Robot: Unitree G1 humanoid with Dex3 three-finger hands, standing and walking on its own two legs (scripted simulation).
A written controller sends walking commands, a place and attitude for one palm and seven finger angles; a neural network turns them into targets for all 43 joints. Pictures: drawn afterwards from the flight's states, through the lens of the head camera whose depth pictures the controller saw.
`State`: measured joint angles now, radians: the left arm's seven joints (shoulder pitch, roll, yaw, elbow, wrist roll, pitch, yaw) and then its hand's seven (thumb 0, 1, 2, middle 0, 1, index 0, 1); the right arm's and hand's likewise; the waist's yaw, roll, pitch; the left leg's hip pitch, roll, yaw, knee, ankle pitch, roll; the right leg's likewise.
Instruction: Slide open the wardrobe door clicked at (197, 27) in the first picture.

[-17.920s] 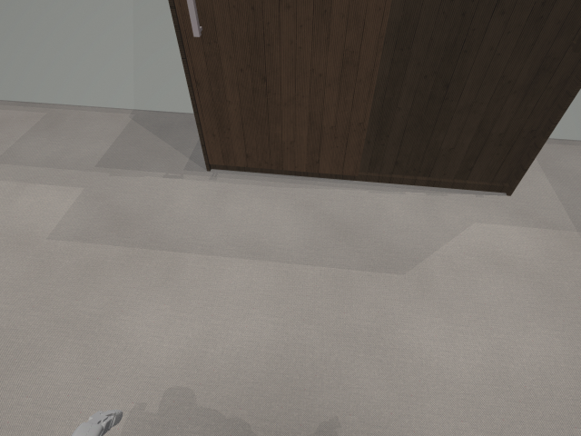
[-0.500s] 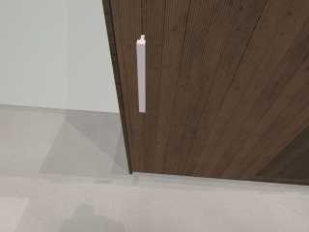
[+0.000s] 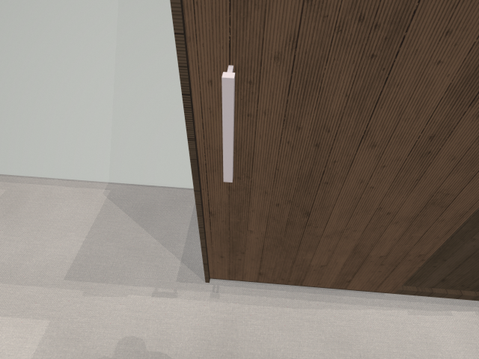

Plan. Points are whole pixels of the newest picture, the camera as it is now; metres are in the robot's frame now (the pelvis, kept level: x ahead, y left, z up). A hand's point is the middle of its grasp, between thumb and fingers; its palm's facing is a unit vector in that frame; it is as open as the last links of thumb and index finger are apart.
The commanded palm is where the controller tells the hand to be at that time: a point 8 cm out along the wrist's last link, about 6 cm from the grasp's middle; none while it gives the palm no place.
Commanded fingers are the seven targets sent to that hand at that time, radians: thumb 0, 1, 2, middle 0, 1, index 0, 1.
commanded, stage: look again from close up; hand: left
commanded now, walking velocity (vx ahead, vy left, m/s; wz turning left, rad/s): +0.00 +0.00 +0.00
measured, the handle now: (229, 129) +0.56 +0.06 +0.09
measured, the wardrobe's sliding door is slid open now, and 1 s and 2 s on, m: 0.00 0.00 0.00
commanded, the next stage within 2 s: none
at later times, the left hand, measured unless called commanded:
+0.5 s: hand out of the picture -0.04 +0.17 -0.18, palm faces +0.03 -0.99 -0.16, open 7.4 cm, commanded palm none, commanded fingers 0.00 0.90 0.90 -0.20 -0.30 -0.20 -0.30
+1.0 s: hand out of the picture -0.07 +0.16 -0.17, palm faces +0.05 -0.99 -0.14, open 7.4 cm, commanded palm none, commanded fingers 0.00 0.90 0.90 -0.20 -0.30 -0.20 -0.30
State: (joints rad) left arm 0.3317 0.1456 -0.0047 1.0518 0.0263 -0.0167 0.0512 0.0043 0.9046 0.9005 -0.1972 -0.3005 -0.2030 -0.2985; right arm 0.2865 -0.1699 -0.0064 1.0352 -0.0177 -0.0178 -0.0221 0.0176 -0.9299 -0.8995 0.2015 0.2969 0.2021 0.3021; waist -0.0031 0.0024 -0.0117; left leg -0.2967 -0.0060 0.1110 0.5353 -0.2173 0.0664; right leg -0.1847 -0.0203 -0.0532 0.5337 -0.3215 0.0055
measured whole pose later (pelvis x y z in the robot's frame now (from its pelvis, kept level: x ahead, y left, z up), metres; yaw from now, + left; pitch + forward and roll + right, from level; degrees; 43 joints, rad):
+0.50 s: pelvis -0.02 +0.00 +0.00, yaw +0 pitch -1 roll -1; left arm 0.38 0.15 -0.01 1.05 0.03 0.00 0.04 0.00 0.90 0.90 -0.20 -0.30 -0.20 -0.30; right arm 0.30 -0.15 0.00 1.07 -0.01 -0.01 -0.01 0.01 -0.91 -0.90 0.20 0.30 0.20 0.30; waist 0.00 -0.02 0.01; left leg -0.30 -0.01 0.11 0.46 -0.15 0.07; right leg -0.19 -0.02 -0.06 0.47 -0.26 0.01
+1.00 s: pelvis -0.03 +0.01 +0.00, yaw +1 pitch -1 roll -1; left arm 0.40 0.12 0.00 1.07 0.03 -0.01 0.04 0.00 0.90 0.90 -0.20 -0.30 -0.20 -0.30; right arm 0.32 -0.13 -0.01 1.10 -0.01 0.00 -0.01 0.01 -0.91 -0.90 0.20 0.30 0.20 0.30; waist 0.00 -0.01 -0.01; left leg -0.31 -0.02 0.10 0.44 -0.12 0.07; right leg -0.21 -0.02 -0.06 0.46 -0.24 0.01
